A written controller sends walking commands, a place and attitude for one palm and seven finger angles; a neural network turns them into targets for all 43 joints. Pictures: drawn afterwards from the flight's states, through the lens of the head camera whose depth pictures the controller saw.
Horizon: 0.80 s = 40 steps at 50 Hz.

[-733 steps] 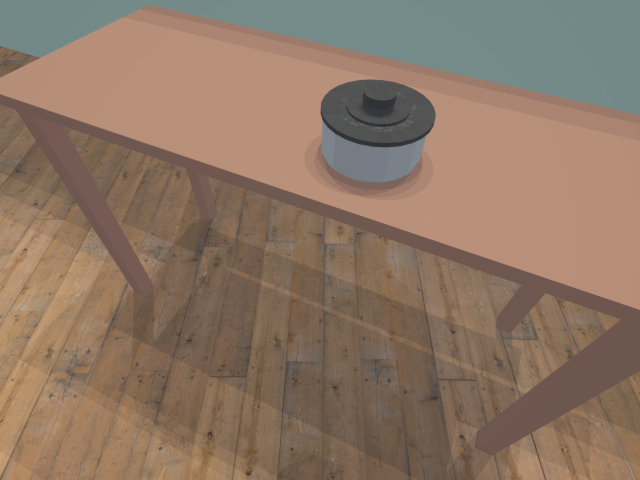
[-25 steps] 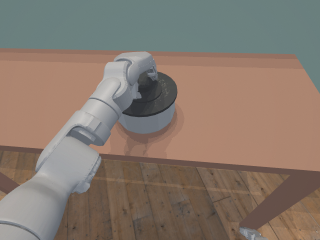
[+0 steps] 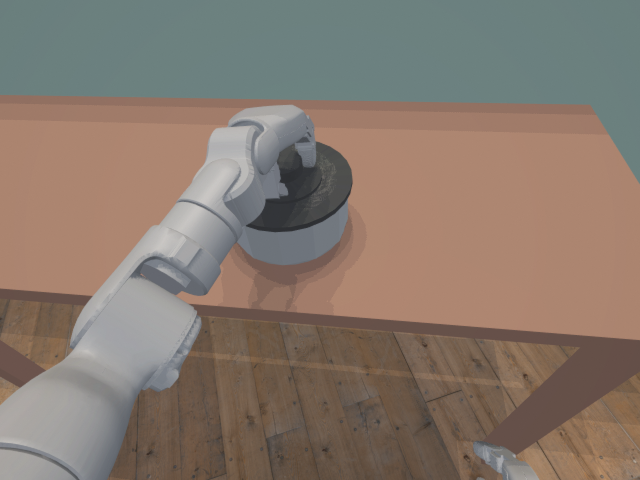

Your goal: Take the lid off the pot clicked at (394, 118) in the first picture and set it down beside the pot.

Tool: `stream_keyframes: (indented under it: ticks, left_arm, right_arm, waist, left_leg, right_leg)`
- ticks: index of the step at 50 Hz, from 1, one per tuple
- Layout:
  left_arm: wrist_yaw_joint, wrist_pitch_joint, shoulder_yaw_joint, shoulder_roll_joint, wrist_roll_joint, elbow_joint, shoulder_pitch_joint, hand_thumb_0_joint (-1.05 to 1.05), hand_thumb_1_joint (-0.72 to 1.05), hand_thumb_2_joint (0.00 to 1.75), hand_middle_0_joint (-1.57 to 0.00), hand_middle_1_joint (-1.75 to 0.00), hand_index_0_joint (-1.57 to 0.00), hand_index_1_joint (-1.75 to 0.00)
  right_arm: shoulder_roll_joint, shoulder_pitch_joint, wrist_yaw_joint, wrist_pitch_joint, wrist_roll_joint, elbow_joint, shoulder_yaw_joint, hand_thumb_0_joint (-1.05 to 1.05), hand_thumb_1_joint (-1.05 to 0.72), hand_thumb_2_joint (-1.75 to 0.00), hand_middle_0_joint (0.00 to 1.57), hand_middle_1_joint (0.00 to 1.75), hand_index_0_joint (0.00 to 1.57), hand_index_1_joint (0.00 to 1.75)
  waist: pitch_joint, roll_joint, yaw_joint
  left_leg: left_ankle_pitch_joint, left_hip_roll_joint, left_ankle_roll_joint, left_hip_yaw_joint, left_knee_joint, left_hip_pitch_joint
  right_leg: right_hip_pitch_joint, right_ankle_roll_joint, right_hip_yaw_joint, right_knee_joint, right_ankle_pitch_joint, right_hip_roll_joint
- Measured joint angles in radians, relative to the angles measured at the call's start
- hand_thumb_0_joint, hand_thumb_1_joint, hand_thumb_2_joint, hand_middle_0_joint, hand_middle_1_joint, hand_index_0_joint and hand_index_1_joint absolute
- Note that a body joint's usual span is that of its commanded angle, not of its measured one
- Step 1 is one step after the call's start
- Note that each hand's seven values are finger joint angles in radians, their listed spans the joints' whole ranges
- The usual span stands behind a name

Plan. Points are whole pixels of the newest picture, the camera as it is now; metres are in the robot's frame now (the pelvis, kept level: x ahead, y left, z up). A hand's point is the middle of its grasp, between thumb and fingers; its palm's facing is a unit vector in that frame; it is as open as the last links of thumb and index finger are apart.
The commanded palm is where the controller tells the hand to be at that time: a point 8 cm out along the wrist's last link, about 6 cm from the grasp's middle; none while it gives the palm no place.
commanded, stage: close the fingers and squeeze the knob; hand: left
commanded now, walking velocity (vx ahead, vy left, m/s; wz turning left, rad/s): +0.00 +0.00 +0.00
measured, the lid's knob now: (283, 166) +0.49 +0.05 +0.14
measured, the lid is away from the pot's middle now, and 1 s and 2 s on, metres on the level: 0.00 0.00 0.00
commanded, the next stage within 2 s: lift the lid straight up in 0.82 s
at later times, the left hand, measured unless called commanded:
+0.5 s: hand (276, 170) +0.45 +0.05 +0.16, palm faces -0.32 -0.07 -0.94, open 8.0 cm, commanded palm +0.44 +0.06 +0.22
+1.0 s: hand (276, 170) +0.45 +0.05 +0.16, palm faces -0.33 -0.06 -0.94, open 8.0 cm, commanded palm +0.44 +0.07 +0.23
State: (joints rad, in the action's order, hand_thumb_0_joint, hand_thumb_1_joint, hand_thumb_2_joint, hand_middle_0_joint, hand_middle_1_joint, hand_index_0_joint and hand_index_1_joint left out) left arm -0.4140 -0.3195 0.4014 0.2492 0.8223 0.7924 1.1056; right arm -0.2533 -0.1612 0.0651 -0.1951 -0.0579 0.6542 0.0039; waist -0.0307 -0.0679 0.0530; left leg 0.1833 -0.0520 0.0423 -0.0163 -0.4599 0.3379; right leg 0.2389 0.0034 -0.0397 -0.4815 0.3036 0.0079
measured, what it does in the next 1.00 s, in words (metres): stands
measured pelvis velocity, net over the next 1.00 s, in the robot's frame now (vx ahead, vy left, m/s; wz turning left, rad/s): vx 0.00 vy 0.00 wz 0.00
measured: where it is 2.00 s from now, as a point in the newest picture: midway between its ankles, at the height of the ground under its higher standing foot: outside the picture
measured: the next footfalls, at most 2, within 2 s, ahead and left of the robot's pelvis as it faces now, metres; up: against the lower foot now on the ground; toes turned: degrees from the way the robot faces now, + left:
none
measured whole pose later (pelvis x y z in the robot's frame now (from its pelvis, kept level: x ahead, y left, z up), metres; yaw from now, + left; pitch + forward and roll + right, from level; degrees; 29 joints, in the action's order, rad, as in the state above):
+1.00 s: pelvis +0.00 +0.00 +0.00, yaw +0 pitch +3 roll +0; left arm -0.43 -0.31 0.39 0.26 0.82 0.76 1.08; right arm -0.25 -0.16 0.06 -0.21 -0.06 0.65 0.00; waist -0.03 -0.07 0.06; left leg 0.19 -0.05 0.04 -0.02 -0.46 0.33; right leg 0.23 0.01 -0.04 -0.47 0.30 0.01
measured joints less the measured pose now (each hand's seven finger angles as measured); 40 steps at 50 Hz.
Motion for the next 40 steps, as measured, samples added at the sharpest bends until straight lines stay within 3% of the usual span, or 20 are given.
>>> stream_keyframes:
  ticks: [14, 40]
  left_arm:
    - [-0.011, 0.004, -0.016, 0.023, 0.003, -0.038, -0.029, -0.01, 0.14, 0.95, -0.55, -0.9, -0.63, -0.92]
    - [-0.011, 0.001, -0.002, 0.007, 0.0, -0.039, -0.014, -0.01, 0.16, 0.96, -0.53, -0.9, -0.62, -0.91]
  right_arm:
    - [-0.012, -0.025, 0.001, -0.003, -0.001, -0.005, -0.011, 0.01, -0.91, -0.9, 0.2, 0.3, 0.2, 0.3]
    - [0.0, 0.016, 0.0, -0.01, -0.003, -0.006, 0.002, 0.01, -0.91, -0.9, 0.2, 0.3, 0.2, 0.3]
  waist:
    - [-0.002, -0.002, 0.007]
    - [0.003, 0.004, -0.005]
  left_leg:
    - [0.006, 0.006, -0.002, 0.005, 0.003, -0.008]
    - [0.006, 0.004, -0.003, -0.004, -0.001, -0.003]
  right_leg:
    - [-0.008, 0.003, -0.006, 0.01, -0.001, 0.005]
    - [-0.008, 0.004, 0.004, 0.008, 0.001, 0.004]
